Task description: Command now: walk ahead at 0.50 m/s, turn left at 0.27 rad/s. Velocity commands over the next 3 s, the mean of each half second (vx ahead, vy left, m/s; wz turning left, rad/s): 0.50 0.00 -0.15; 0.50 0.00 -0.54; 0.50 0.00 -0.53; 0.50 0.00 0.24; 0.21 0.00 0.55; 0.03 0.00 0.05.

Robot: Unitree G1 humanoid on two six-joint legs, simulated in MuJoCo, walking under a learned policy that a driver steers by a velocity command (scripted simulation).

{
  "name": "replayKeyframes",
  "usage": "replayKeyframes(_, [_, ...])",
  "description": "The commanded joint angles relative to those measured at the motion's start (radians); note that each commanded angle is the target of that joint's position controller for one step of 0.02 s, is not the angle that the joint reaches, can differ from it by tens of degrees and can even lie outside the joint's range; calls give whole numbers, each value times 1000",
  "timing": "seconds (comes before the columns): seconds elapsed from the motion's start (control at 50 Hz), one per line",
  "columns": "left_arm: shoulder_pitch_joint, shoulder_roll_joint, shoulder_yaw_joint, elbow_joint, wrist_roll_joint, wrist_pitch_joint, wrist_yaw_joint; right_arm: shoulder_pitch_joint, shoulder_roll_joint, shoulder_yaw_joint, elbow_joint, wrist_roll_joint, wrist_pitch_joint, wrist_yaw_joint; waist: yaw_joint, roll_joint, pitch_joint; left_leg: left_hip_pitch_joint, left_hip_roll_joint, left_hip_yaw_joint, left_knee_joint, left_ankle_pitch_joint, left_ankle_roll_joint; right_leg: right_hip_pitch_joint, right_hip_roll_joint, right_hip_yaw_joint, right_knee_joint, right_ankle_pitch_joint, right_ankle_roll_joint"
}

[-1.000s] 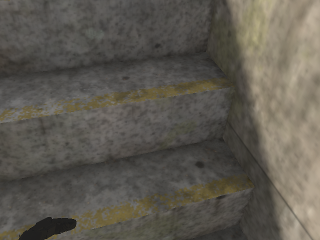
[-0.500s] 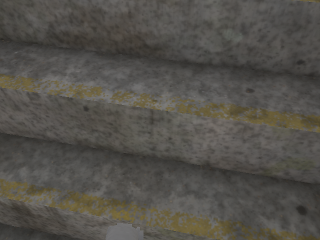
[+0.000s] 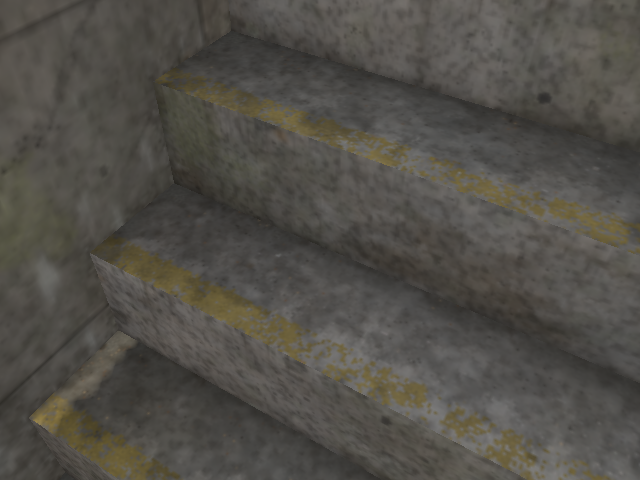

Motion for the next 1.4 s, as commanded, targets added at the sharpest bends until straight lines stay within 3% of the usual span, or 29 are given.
replayKeyframes(0.02, [-92,-126,-79,-141,22,-33,-25,127,119,25,78,-7,-48,23,-16,-30,69,432,80,-385,-461,360,42,-483,41,67,49,-70,-22])
replayKeyframes(0.16, [-168,-208,-110,-151,-35,50,-33,243,66,47,168,-84,-33,-28,-12,122,37,373,234,-425,-604,90,45,-809,48,45,514,-3,66])
replayKeyframes(0.24, [-403,-208,-116,-211,-13,59,-19,340,66,43,222,-67,-36,-58,-101,94,108,390,264,-311,-672,52,-60,-973,7,6,364,153,84])
replayKeyframes(0.3, [-593,-224,-122,-239,-42,62,19,386,48,39,262,-53,-39,-92,-183,208,147,349,287,-270,-822,130,-15,-964,3,-96,280,120,104])
replayKeyframes(0.38, [-509,-241,-131,-201,-45,100,8,460,33,35,346,-33,-18,-92,-166,119,132,669,298,-155,-841,359,66,-1050,-32,-116,349,-73,87])
replayKeyframes(0.42, [-517,-233,-140,-227,-41,80,-25,328,54,51,324,-24,-5,-92,-89,92,114,572,239,22,-857,745,29,-768,-55,-170,7,-102,33])
replayKeyframes(0.46, [-545,-176,-124,-223,-22,67,-23,262,34,64,316,13,13,-89,-39,167,-43,373,202,154,-861,1731,80,-147,26,-419,-328,-168,13])
replayKeyframes(0.5, [-346,-95,-99,-148,-13,84,-21,356,-136,24,311,33,9,-104,-5,354,-110,555,285,102,-603,2517,179,9,102,-406,-530,-536,8])
replayKeyframes(0.52, [-377,-82,-87,-133,-17,80,-25,464,-68,46,316,35,1,-93,-61,232,-173,443,260,84,-497,2507,172,176,122,-343,-568,-408,-37])
replayKeyframes(0.56, [-43,-2,-49,-40,-11,132,22,312,-211,14,250,31,-46,-51,86,177,-318,384,328,-18,-492,1871,244,445,97,-140,-756,-375,10])
replayKeyframes(0.58, [-18,62,-10,-12,-3,167,34,145,-192,15,171,13,-41,-50,109,88,-321,241,231,12,-415,1465,236,496,102,-61,-815,-333,13])
replayKeyframes(0.64, [-143,-32,-34,-17,127,163,40,-132,46,63,-62,-1,-59,0,-33,-201,-116,43,31,-155,447,449,202,42,-22,310,-1222,-606,-92])
replayKeyframes(0.66, [-13,-107,-67,48,113,144,22,-331,107,83,-166,-30,-85,26,26,-144,6,-93,19,-201,780,308,176,-30,-6,221,-1203,-448,-57])
replayKeyframes(0.7, [-24,-136,-80,108,64,113,-21,-199,205,114,-200,-28,-102,46,-129,-59,88,-313,-11,-216,1098,283,134,-125,12,245,-1362,-501,-68])
replayKeyframes(0.72, [-91,-56,-54,93,38,111,-4,-45,190,129,-170,-38,-83,50,-199,-159,106,-345,-14,-239,1048,271,85,-264,-52,461,-1483,-819,-103])
replayKeyframes(0.78, [-207,-13,-44,46,25,99,23,-52,29,105,-171,-52,-26,10,-217,-80,113,-331,-1,-184,956,345,-50,-401,-77,522,-1547,-909,-96])
replayKeyframes(0.86, [-147,54,-15,-26,32,83,58,-130,-19,91,-161,-35,-17,-50,-120,-80,-13,-170,-26,-107,712,274,-90,-366,-64,504,-1521,-737,-133])
replayKeyframes(0.92, [-208,84,13,-104,-15,151,101,4,-33,93,-105,-34,30,-87,-183,-225,-12,374,-62,-81,-272,-175,-21,-442,100,241,-1560,-592,51])
replayKeyframes(0.96, [-99,9,3,-82,5,145,89,137,10,53,48,54,64,-79,-149,123,-17,518,-53,37,-362,-21,-121,-434,113,115,-936,-756,40])
replayKeyframes(0.98, [-81,-107,-24,-122,-30,102,69,158,-77,35,-1,-14,27,-74,-109,300,-73,628,212,-495,-401,-152,15,-630,233,54,-443,-459,94])
replayKeyframes(1.0, [22,-88,-41,-100,-6,53,28,163,-166,19,-55,-57,-17,-71,-114,266,-212,623,483,-1101,-668,-489,215,-685,87,63,-78,-309,108])
replayKeyframes(1.02, [-9,-77,-24,-124,-15,60,26,-3,-109,47,-116,-88,-39,-68,-42,146,-130,468,450,-978,-632,-190,172,-645,101,27,219,-206,145])
replayKeyframes(1.04, [-103,-75,-40,-170,-9,87,24,-54,-69,39,-115,-69,-11,-81,5,53,-58,330,345,-756,-535,-234,119,-638,8,76,231,-186,159])
replayKeyframes(1.1, [-184,0,-31,-221,2,109,16,39,28,52,-81,-40,-13,-88,-45,-8,67,165,186,-371,-450,-159,86,-502,16,-38,-37,55,206])
replayKeyframes(1.28, [-292,-9,-50,-282,-44,120,11,108,-154,-18,-159,-38,-35,-122,-88,116,20,153,304,-328,-469,-151,92,-216,-112,-128,-678,48,184])
replayKeyframes(1.32, [-186,-36,-64,-229,-78,127,7,183,-166,-37,-100,30,7,-135,-92,193,37,46,229,-199,-523,-352,53,131,-62,-227,-1224,-458,115])
replayKeyframes(1.34, [-79,-29,-55,-174,-60,130,4,125,-133,-28,-112,48,33,-140,-43,145,84,-16,167,-110,-394,-333,16,328,-14,-305,-1486,-324,104])
replayKeyframes(1.38, [110,57,-2,-55,-27,139,3,5,11,19,-190,6,25,-100,21,-126,83,-223,72,20,224,-231,-28,607,-94,-161,-1618,59,67])
replayKeyframes(1.4, [187,260,38,-81,50,126,15,120,88,30,-203,31,-20,-83,-45,-316,-92,-500,0,-168,755,-70,-85,768,-342,400,-1517,-8,-161])
Next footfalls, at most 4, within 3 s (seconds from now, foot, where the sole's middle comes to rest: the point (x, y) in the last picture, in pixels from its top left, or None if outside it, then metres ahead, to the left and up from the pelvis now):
0.68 right None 0.28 -0.17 -0.49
0.96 left None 0.33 0.06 -0.49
1.36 right None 0.15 -0.25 -0.50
2.00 left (440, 365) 0.54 -0.12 -0.28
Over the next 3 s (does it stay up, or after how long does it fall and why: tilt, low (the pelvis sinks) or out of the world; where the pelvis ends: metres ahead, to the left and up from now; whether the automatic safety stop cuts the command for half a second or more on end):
stays up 0.59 -0.16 0.64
